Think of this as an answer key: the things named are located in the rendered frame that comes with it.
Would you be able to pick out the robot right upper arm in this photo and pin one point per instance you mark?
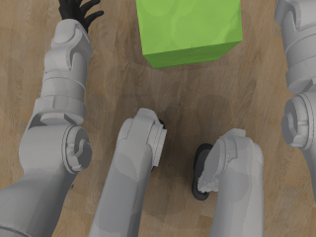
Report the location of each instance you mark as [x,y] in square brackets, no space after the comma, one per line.
[298,127]

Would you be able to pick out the robot left forearm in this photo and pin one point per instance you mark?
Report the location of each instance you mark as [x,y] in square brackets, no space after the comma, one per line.
[63,87]

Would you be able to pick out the robot left upper arm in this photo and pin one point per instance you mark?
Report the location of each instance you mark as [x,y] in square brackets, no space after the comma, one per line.
[51,157]

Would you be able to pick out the robot right forearm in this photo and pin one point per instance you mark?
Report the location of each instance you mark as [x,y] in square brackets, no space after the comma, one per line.
[297,20]

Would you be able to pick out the robot left hand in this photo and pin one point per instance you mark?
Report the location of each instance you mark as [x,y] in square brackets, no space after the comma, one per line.
[70,9]

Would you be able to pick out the carton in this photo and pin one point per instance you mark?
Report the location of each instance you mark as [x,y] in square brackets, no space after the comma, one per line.
[182,32]

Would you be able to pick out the left robot shin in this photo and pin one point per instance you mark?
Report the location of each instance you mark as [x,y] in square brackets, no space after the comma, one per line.
[125,128]

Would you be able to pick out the right robot foot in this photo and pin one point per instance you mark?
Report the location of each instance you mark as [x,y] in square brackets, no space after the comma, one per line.
[200,157]

